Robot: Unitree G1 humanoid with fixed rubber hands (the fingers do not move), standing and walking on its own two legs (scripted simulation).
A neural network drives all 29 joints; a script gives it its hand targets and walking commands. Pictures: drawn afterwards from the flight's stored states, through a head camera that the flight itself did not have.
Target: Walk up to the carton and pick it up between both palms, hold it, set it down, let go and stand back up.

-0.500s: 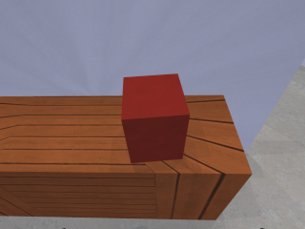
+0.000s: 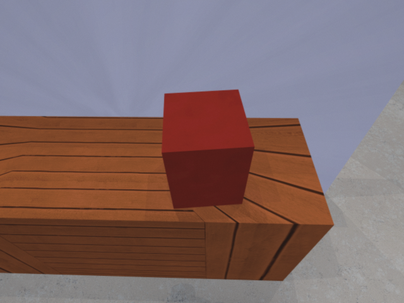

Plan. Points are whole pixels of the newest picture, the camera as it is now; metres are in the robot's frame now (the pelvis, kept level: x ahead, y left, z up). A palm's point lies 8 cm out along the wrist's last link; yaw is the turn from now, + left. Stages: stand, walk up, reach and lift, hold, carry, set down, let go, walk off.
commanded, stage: walk up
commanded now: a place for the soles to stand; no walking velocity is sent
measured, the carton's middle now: (204, 151) +0.52 +0.01 -0.05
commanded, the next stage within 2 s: reach and lift in 0.12 s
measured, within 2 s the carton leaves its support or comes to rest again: neither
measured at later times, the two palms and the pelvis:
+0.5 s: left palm (97, 287) +0.20 +0.25 -0.10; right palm (343, 289) +0.17 -0.26 -0.10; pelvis +0.01 +0.00 -0.02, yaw +0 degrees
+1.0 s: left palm (95, 263) +0.23 +0.25 -0.07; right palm (322, 263) +0.22 -0.23 -0.09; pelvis +0.08 +0.01 +0.00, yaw +0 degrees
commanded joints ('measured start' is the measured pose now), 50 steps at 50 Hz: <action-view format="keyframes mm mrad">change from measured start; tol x8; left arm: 1 -34 230 45 -72 -1 -27 13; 6 -30 229 48 -67 2 -25 11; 7 -595 224 41 -434 -68 165 28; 11 -344 187 20 -603 1 480 40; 16 -160 139 65 -755 79 596 29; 34 -41 71 82 -857 6 323 58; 50 128 -35 87 -733 18 66 -7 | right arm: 1 -31 -220 -43 -64 3 -23 -12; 6 -32 -217 -42 -62 3 -24 -13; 7 -463 -84 -112 -304 -124 -127 4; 9 -318 -181 -196 -303 -106 -65 49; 18 -84 -200 -89 -400 36 31 58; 34 -17 -57 -110 -592 -30 -150 36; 50 46 -67 -62 -421 41 -397 -11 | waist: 1 -2 43 -108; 7 -11 -50 -173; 8 -44 -66 -83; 17 -1 104 -248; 28 16 60 -39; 41 2 -36 -322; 50 11 2 -152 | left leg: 1 -19 116 -85 -94 9 42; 6 -19 119 -95 -110 -26 43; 7 -250 -6 126 54 -321 -51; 9 -256 2 136 100 -381 -18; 14 -162 55 123 200 -317 -58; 21 -73 28 91 131 -33 -60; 29 -63 -12 107 82 -121 -31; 44 137 -38 85 85 512 -64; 50 220 -31 55 53 610 -84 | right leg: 1 45 -104 80 -78 -49 -50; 6 41 -102 72 -73 -63 -51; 7 -39 53 -24 56 -358 -37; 8 -16 41 -39 101 -358 -76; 21 31 83 -69 136 -30 -67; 31 -16 71 -21 79 -41 -27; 42 162 63 0 65 555 0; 50 145 107 -16 -33 462 -13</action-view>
